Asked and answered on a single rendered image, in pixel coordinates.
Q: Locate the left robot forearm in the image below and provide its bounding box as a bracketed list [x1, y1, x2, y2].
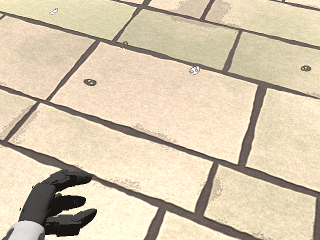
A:
[2, 220, 45, 240]

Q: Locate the robot left hand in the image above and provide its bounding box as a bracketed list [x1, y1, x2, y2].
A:
[18, 169, 97, 237]

